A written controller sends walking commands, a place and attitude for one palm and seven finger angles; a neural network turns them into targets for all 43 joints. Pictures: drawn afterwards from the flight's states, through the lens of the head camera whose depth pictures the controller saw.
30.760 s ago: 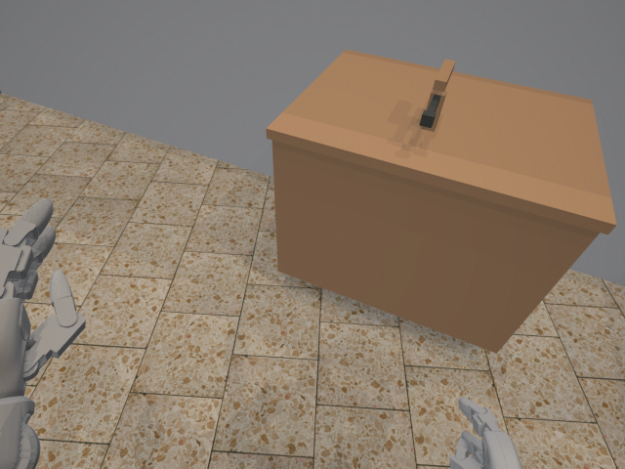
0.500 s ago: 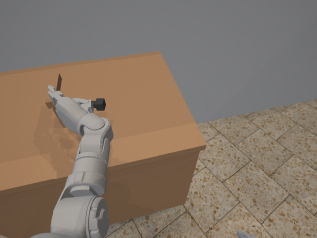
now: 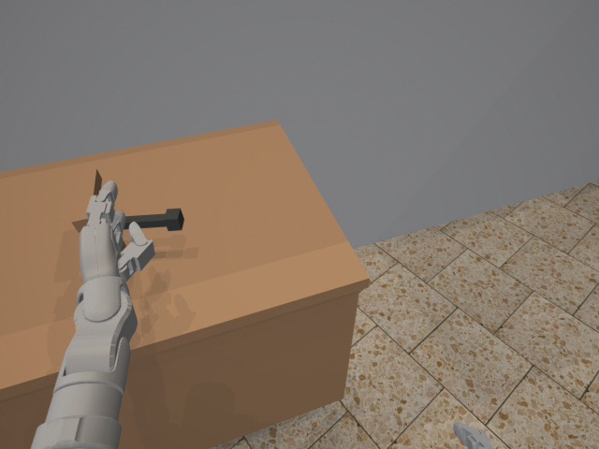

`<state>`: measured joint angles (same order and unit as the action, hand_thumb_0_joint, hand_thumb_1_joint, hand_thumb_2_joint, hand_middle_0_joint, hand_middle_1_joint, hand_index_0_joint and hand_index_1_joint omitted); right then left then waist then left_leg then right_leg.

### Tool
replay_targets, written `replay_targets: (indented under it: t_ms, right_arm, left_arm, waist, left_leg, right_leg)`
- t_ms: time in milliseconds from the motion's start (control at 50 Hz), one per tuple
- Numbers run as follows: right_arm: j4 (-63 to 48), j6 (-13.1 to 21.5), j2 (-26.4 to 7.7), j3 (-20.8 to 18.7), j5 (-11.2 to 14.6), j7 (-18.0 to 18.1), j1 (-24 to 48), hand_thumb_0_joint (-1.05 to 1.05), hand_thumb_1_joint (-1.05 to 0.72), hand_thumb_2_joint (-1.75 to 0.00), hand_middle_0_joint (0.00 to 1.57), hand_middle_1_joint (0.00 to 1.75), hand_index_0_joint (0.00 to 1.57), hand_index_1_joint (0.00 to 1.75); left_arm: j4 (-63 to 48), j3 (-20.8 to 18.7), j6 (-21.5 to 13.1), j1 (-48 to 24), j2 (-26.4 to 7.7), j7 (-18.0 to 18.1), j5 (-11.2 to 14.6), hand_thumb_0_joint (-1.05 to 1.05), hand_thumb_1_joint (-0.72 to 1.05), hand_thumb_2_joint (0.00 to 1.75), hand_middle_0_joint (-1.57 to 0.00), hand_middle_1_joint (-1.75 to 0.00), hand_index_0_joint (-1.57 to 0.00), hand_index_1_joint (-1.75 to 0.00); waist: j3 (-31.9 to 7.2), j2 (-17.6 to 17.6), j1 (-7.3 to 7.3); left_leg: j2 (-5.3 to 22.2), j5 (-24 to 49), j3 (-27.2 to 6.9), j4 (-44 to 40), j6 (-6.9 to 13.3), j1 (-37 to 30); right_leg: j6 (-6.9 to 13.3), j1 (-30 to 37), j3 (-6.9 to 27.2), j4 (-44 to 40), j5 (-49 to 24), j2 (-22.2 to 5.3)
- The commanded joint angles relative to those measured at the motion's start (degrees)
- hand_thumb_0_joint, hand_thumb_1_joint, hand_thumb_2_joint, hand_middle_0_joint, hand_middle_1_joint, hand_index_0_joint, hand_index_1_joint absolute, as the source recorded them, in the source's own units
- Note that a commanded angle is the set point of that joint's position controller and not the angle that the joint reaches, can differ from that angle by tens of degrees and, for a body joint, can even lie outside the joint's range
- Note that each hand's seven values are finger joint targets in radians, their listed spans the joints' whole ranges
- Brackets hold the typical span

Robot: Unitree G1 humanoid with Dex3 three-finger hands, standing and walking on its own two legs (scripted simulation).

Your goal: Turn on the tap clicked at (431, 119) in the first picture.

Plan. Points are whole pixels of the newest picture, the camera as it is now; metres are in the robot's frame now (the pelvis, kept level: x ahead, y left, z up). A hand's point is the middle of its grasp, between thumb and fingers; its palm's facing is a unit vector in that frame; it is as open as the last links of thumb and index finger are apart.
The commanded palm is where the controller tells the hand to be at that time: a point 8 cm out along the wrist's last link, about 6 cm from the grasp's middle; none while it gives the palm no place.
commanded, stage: draw the hand back beside the body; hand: left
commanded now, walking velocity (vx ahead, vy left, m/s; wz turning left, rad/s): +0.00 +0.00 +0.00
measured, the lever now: (174, 219) +0.49 +0.24 +0.04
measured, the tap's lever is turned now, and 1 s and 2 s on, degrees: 75 75 75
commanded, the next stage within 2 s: step back with the hand held close in 1.16 s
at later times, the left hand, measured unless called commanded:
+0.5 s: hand (85, 304) +0.24 +0.24 +0.14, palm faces +0.34 -0.90 -0.26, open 7.6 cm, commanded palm +0.20 +0.28 +0.16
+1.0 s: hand (22, 352) +0.18 +0.26 +0.17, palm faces +0.45 -0.81 -0.37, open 7.4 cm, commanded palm +0.14 +0.30 +0.17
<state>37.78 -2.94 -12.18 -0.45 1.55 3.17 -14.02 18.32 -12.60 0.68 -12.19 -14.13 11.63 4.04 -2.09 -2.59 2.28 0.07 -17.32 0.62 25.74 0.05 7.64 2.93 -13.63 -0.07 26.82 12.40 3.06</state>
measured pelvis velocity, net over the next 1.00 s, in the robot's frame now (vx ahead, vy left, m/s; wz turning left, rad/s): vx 0.00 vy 0.01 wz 0.05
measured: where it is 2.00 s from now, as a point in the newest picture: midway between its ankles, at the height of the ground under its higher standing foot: outside the picture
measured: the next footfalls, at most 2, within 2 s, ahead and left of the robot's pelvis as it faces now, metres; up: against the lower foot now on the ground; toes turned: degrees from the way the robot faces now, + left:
none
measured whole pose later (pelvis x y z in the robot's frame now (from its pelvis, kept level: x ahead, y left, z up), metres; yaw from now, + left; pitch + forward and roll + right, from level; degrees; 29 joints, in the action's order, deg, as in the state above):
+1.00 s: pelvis +0.00 +0.01 +0.00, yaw +3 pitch -5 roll +0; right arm 36.7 4.7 -12.8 -0.9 0.4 2.3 -10.6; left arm -22.2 -15.8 -8.1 26.1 -18.4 6.4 4.4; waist 1.8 -4.8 -3.3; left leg -1.1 -15.5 -1.9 22.4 0.9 2.1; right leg 1.9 -6.2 -2.4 21.5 10.7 1.6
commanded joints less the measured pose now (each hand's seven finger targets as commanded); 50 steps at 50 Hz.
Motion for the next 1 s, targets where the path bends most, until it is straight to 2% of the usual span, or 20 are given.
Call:
replay_targets:
  t_ms: [0,20,40,100,160,200,220,300,320,340,420,500,580,700,760,820,860,900,920,980]
  right_arm:
    - [-9.82,5.73,-6.51,-1.64,0.33,-0.28,8.82,0.0,-0.9,-0.9,0.2,0.3,0.2,0.3]
    - [-9.89,6.59,-6.46,-1.69,0.48,-0.14,9.56,0.0,-0.9,-0.9,0.2,0.3,0.2,0.3]
    - [-9.39,7.68,-6.87,-1.67,0.21,-0.15,9.23,0.0,-0.9,-0.9,0.2,0.3,0.2,0.3]
    - [-8.02,9.45,-7.25,-1.69,-0.08,0.13,9.26,0.0,-0.9,-0.9,0.2,0.3,0.2,0.3]
    - [-7.27,9.8,-7.23,-1.47,-0.26,0.24,9.61,0.0,-0.9,-0.9,0.2,0.3,0.2,0.3]
    - [-7.29,9.48,-7.14,-1.35,-0.37,0.18,10.25,0.0,-0.9,-0.9,0.2,0.3,0.2,0.3]
    - [-7.31,9.35,-7.24,-1.41,-0.35,0.13,10.37,0.0,-0.9,-0.9,0.2,0.3,0.2,0.3]
    - [-8.68,8.01,-6.09,-0.92,-0.63,-0.21,11.55,0.0,-0.9,-0.9,0.2,0.3,0.2,0.3]
    - [-8.63,7.83,-6.21,-0.98,-0.55,-0.32,11.43,0.0,-0.9,-0.9,0.2,0.3,0.2,0.3]
    - [-9.03,7.47,-5.38,-0.73,-0.62,-0.51,11.61,0.0,-0.9,-0.9,0.2,0.3,0.2,0.3]
    - [-10.23,7.87,-5.39,-0.87,-0.63,-0.94,11.91,0.0,-0.9,-0.9,0.2,0.3,0.2,0.3]
    - [-10.44,8.86,-5.81,-1.17,-0.96,-0.81,11.64,0.0,-0.9,-0.9,0.2,0.3,0.2,0.3]
    - [-9.94,9.29,-6.17,-1.48,-1.01,-0.78,11.5,0.0,-0.9,-0.9,0.2,0.3,0.2,0.3]
    - [-9.77,9.71,-6.14,-1.79,-1.17,-0.7,11.65,0.0,-0.9,-0.9,0.2,0.3,0.2,0.3]
    - [-10.08,10.09,-5.93,-1.69,-1.14,-0.61,11.45,0.0,-0.9,-0.9,0.2,0.3,0.2,0.3]
    - [-10.25,10.51,-6.23,-1.87,-1.09,-0.67,10.95,0.0,-0.9,-0.9,0.2,0.3,0.2,0.3]
    - [-10.55,10.61,-5.99,-1.94,-1.11,-0.69,10.88,0.0,-0.9,-0.9,0.2,0.3,0.2,0.3]
    - [-10.09,10.71,-5.97,-2.04,-1.05,-0.64,11.21,0.0,-0.9,-0.9,0.2,0.3,0.2,0.3]
    - [-10.01,10.83,-6.23,-2.14,-0.87,-0.57,11.31,0.0,-0.9,-0.9,0.2,0.3,0.2,0.3]
    - [-9.69,11.22,-6.28,-2.29,-0.95,-0.1,11.12,0.0,-0.9,-0.9,0.2,0.3,0.2,0.3]
  left_arm:
    - [-25.19,-0.08,-8.07,-15.96,-12.96,-3.26,0.49,0.0,0.9,0.9,-0.17,-0.2,-0.17,-0.2]
    - [-28.69,2.16,-8.92,-18.54,-11.84,-3.69,0.35,0.0,0.9,0.9,-0.17,-0.2,-0.17,-0.2]
    - [-29.14,2.94,-9.6,-18.92,-11.81,-3.5,0.12,0.0,0.9,0.9,-0.17,-0.21,-0.17,-0.21]
    - [-28.16,5.82,-10.92,-17.61,-9.26,-3.23,-0.08,0.0,0.9,0.9,-0.17,-0.22,-0.17,-0.22]
    - [-25.99,5.65,-11.69,-11.29,-8.46,-3.29,-0.32,0.0,0.9,0.9,-0.18,-0.22,-0.18,-0.22]
    - [-25.5,3.81,-12.09,-6.71,-9.47,-3.56,-0.35,0.0,0.9,0.9,-0.18,-0.23,-0.18,-0.23]
    - [-25.49,1.24,-12.36,-4.03,-11.39,-3.73,-0.34,0.0,0.9,0.9,-0.18,-0.23,-0.18,-0.23]
    - [-28.97,-2.58,-12.56,3.14,-12.97,-4.75,0.37,0.0,0.9,0.9,-0.18,-0.25,-0.18,-0.25]
    - [-29.25,-5.59,-12.5,5.07,-15.5,-4.79,0.3,0.0,0.9,0.9,-0.18,-0.25,-0.18,-0.25]
    - [-31.0,-4.45,-12.47,6.18,-13.52,-5.17,0.62,0.0,0.9,0.9,-0.18,-0.25,-0.18,-0.25]
    - [-39.4,-4.69,-12.29,7.64,-14.05,-5.65,0.57,0.0,0.9,0.9,-0.19,-0.26,-0.19,-0.26]
    - [-41.89,-2.6,-12.08,10.69,-11.96,-5.4,0.6,0.0,0.9,0.9,-0.19,-0.28,-0.19,-0.28]
    - [-43.31,-2.74,-12.04,15.83,-11.44,-5.23,0.54,0.0,0.9,0.9,-0.2,-0.29,-0.2,-0.29]
    - [-47.41,-6.27,-12.55,22.98,-13.33,-4.79,0.52,0.0,0.9,0.9,-0.2,-0.3,-0.2,-0.3]
    - [-50.66,-8.03,-12.62,26.87,-14.33,-4.45,0.36,0.0,0.9,0.9,-0.2,-0.3,-0.2,-0.3]
    - [-52.97,-10.1,-12.3,31.31,-15.66,-4.22,0.49,0.0,0.9,0.9,-0.2,-0.3,-0.2,-0.3]
    - [-53.47,-9.85,-12.22,34.41,-14.52,-4.25,0.74,0.0,0.9,0.9,-0.2,-0.3,-0.2,-0.3]
    - [-52.28,-8.3,-12.17,32.65,-13.16,-4.44,0.69,0.0,0.9,0.9,-0.2,-0.3,-0.2,-0.3]
    - [-52.27,-7.77,-12.16,31.05,-12.83,-4.57,0.51,0.0,0.9,0.9,-0.2,-0.3,-0.2,-0.3]
    - [-50.66,-7.92,-12.53,29.99,-13.13,-4.13,0.34,0.0,0.9,0.9,-0.2,-0.3,-0.2,-0.3]
  waist:
    - [-7.53,0.3,-2.83]
    - [-6.72,-3.83,-2.18]
    - [-6.53,-3.83,-1.64]
    - [-4.88,0.1,-1.03]
    - [-3.89,3.8,-1.86]
    - [-3.96,5.47,-2.78]
    - [-4.23,3.95,-3.34]
    - [-4.59,4.0,-4.81]
    - [-3.77,0.95,-5.1]
    - [-3.25,-0.42,-5.18]
    - [-3.22,-5.4,-4.75]
    - [-2.66,0.03,-4.25]
    - [-2.11,1.3,-4.42]
    - [-3.16,1.62,-5.28]
    - [-2.86,-2.71,-5.72]
    - [-2.89,-2.2,-5.72]
    - [-1.6,-1.07,-5.89]
    - [0.55,0.87,-5.15]
    - [1.29,-0.34,-4.65]
    - [0.92,0.99,-4.77]
  left_leg:
    - [-0.16,12.98,0.44,-5.52,1.75,1.62]
    - [-0.28,11.81,0.4,-5.89,1.52,-0.55]
    - [-0.17,11.04,-0.34,-6.22,1.48,-1.67]
    - [-0.28,7.58,-1.35,-7.34,1.64,-2.9]
    - [-0.69,4.89,-1.93,-8.61,1.73,-2.29]
    - [-0.82,5.02,-1.76,-9.11,1.74,-1.37]
    - [-0.91,5.31,-1.91,-9.54,1.48,-1.28]
    - [-0.62,8.62,-1.35,-9.6,1.44,0.37]
    - [-0.54,9.52,-1.56,-9.72,1.11,0.69]
    - [-0.52,10.65,-1.73,-9.92,0.83,0.78]
    - [-0.09,13.25,-1.89,-9.26,0.32,-0.99]
    - [0.27,13.84,-2.23,-9.21,0.59,-2.06]
    - [0.25,14.24,-2.31,-8.85,0.64,-2.29]
    - [0.14,15.53,-2.48,-8.12,0.61,-1.74]
    - [0.28,17.77,-2.56,-7.48,0.0,-1.37]
    - [0.63,19.57,-2.67,-6.7,-0.13,-1.01]
    - [0.87,19.08,-2.58,-6.68,-0.12,-0.47]
    - [0.79,16.12,-2.3,-6.64,0.41,-0.15]
    - [0.74,14.97,-2.39,-6.74,0.51,-0.09]
    - [0.46,12.83,-2.26,-6.53,0.98,-0.28]
  right_leg:
    - [-1.39,13.3,1.37,-5.61,-13.27,-3.48]
    - [-1.32,11.24,1.37,-6.52,-10.74,-3.29]
    - [-1.2,10.19,1.14,-6.97,-9.31,-3.15]
    - [-1.31,8.34,0.61,-8.18,-4.89,-2.65]
    - [-1.35,8.77,-0.05,-8.65,-2.08,-2.66]
    - [-1.27,10.44,-0.15,-8.94,-1.97,-2.87]
    - [-1.14,11.05,-0.29,-8.99,-2.23,-2.84]
    - [-0.92,14.89,0.01,-8.8,-6.12,-3.27]
    - [-0.71,14.99,0.02,-8.78,-7.07,-3.33]
    - [-0.51,15.5,-0.18,-8.52,-7.98,-3.22]
    - [-0.36,14.92,0.04,-8.94,-9.69,-3.18]
    - [-0.63,14.11,-0.41,-9.02,-9.75,-2.81]
    - [-0.81,13.46,-0.71,-8.92,-9.37,-2.89]
    - [-0.88,14.57,-0.79,-8.24,-10.33,-3.24]
    - [-0.73,14.72,-0.83,-7.59,-11.6,-3.49]
    - [-0.83,14.61,-0.73,-7.28,-13.11,-3.59]
    - [-0.95,13.84,-0.97,-7.23,-12.4,-3.56]
    - [-1.11,11.61,-0.91,-7.65,-10.44,-3.54]
    - [-1.14,10.53,-0.77,-7.79,-9.13,-3.5]
    - [-1.23,9.99,-0.82,-7.77,-7.56,-3.57]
